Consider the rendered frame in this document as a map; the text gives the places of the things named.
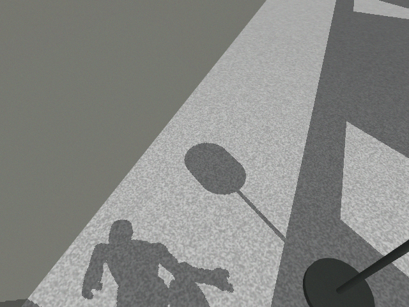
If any floor lamp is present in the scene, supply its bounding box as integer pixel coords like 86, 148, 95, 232
303, 240, 409, 307

